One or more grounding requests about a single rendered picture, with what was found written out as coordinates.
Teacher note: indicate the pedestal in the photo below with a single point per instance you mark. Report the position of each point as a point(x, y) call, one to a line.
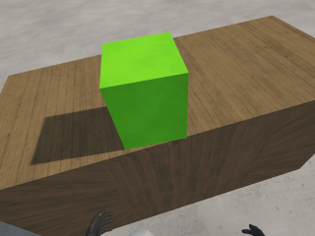
point(250, 118)

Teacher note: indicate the right robot hand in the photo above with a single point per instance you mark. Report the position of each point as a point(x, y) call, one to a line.
point(254, 231)

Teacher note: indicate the left robot hand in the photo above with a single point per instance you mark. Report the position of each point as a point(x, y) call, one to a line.
point(94, 228)

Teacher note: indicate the carton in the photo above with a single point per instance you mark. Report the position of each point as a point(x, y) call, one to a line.
point(144, 83)

